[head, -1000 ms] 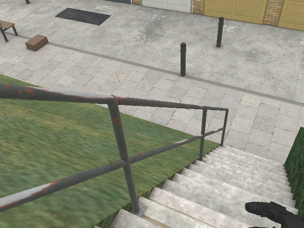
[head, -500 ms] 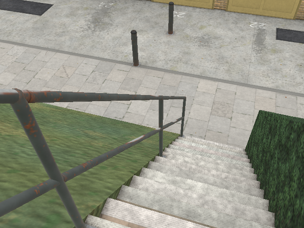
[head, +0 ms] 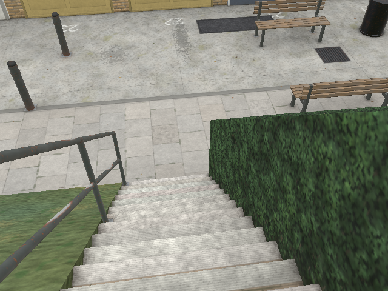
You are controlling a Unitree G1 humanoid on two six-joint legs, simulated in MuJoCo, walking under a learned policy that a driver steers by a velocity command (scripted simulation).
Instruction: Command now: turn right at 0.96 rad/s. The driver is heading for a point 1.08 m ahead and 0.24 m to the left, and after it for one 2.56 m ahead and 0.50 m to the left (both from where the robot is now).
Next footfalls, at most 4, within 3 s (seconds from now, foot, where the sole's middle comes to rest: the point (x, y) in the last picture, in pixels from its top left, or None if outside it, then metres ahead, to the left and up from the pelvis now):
0.38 right None -0.07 -0.13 -0.57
0.96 left None -0.12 0.10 -0.57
1.36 right None -0.08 -0.12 -0.57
1.94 left None -0.12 0.07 -0.57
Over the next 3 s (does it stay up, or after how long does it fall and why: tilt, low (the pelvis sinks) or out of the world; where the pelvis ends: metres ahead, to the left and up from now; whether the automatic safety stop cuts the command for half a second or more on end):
stays up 0.34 -0.18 -0.24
